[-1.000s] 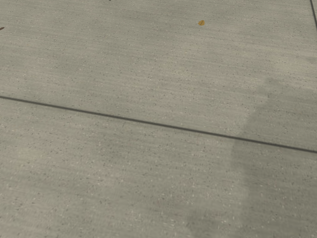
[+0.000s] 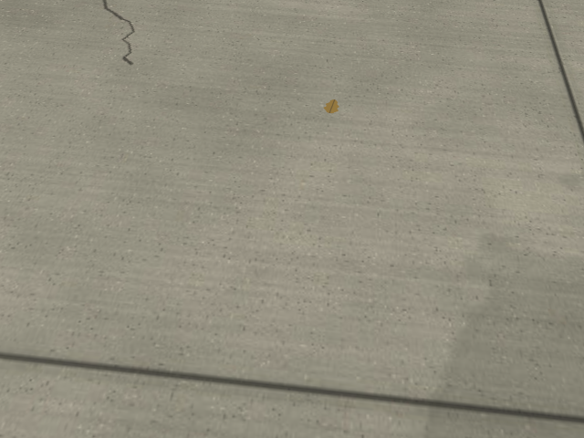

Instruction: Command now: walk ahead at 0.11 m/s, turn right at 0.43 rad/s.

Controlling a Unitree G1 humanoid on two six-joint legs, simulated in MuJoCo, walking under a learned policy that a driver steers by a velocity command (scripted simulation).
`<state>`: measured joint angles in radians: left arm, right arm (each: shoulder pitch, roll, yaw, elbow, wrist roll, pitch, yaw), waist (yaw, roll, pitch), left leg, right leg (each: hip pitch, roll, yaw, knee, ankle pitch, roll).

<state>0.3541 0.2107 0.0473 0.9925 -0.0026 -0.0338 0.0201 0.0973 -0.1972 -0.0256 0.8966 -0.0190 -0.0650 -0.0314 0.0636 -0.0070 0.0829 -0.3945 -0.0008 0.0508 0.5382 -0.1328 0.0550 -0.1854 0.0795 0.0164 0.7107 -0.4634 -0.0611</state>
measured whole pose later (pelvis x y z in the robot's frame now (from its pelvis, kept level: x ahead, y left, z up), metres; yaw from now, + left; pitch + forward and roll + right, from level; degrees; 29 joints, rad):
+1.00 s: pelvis +0.14 -0.03 +0.01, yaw -21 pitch +1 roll +0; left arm 0.36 0.27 0.06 0.89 0.03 -0.05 -0.01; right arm 0.22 -0.25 -0.05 0.82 -0.02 -0.06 0.02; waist 0.01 -0.04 -0.01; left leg -0.29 -0.04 0.03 0.50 -0.22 0.07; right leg -0.20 0.05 0.04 0.78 -0.41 -0.07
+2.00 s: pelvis +0.65 -0.11 +0.00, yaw +7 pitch +1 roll -1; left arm 0.43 0.22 0.02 0.95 0.00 -0.05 -0.01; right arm 0.05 -0.23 -0.02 0.76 -0.05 -0.05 0.03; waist 0.06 0.00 0.06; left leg -0.42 -0.04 0.08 0.58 -0.17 0.10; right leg -0.15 -0.06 -0.11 0.93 -0.45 -0.03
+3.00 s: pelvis +1.20 -0.06 +0.00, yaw +7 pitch +1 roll -2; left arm 0.45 0.21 0.04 1.05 0.02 -0.08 0.01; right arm 0.01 -0.21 -0.02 0.85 -0.03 -0.06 0.02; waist 0.06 0.01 0.05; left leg -0.47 0.02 0.08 0.52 -0.11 0.09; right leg 0.13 0.05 -0.07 0.27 -0.40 -0.04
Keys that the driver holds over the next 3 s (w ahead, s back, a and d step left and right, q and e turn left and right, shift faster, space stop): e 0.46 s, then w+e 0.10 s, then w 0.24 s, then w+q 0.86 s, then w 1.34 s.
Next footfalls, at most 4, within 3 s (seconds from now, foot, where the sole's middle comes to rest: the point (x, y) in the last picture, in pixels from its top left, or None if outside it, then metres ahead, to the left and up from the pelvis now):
0.40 right None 0.01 -0.11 -0.76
0.94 left None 0.22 0.02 -0.76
1.40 right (419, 425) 0.49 -0.24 -0.76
1.94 left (324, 312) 0.76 -0.02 -0.76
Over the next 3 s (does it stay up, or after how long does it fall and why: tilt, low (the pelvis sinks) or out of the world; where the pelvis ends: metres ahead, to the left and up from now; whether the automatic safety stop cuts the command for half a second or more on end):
stays up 1.20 -0.06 0.00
